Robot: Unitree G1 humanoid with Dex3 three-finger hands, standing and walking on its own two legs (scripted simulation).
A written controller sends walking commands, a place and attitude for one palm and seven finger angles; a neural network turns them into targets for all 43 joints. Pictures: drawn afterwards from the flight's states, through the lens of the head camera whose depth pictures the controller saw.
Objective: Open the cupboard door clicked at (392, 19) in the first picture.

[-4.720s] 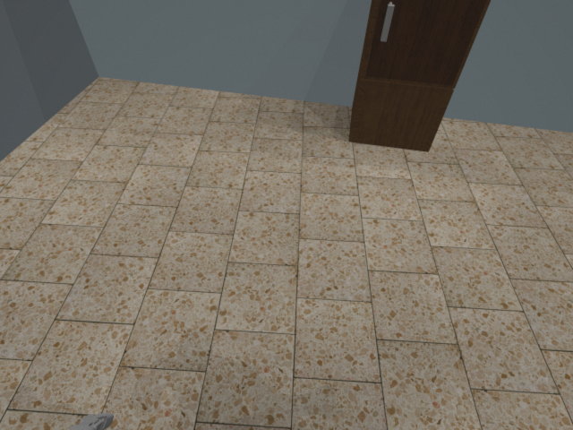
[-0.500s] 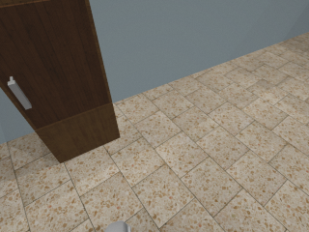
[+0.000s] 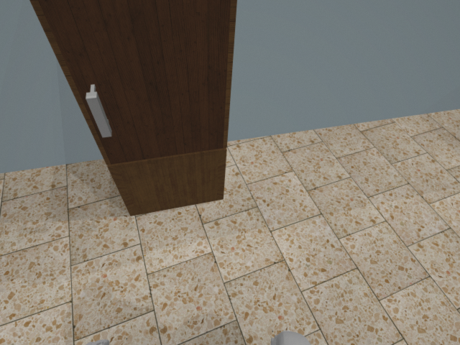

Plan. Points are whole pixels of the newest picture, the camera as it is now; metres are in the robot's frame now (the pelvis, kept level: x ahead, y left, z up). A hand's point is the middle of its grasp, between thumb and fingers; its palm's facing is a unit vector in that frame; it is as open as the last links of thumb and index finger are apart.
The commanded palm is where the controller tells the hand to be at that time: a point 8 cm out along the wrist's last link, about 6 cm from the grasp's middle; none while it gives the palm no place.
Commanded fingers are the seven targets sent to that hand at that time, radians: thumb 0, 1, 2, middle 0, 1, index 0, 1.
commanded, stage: turn to face it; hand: left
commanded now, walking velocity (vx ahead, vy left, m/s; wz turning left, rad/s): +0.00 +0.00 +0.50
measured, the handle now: (100, 111) +0.70 +0.42 -0.08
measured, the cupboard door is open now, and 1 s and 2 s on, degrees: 0 0 0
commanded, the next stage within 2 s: take the last steps up to it in 0.40 s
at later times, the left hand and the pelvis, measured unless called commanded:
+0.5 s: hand out of the picture +0.03 +0.12 -0.14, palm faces +0.26 -0.92 -0.28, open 7.4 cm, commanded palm none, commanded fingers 0.00 0.90 0.90 -0.20 -0.30 -0.20 -0.30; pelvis +0.00 -0.09 +0.01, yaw +15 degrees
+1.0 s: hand out of the picture -0.11 +0.14 -0.17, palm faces +0.43 -0.88 -0.19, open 7.4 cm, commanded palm none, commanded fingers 0.00 0.90 0.90 -0.20 -0.30 -0.20 -0.30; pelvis +0.00 -0.02 +0.00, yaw +21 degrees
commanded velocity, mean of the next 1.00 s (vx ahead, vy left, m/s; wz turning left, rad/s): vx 0.16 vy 0.02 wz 0.19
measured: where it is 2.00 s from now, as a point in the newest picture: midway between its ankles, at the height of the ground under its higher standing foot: (209, 328)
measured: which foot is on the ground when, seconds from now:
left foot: down 0.00-0.28, up 0.30-0.80, down 0.82-1.00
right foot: up 0.00-0.26, down 0.28-0.82, up 0.84-1.00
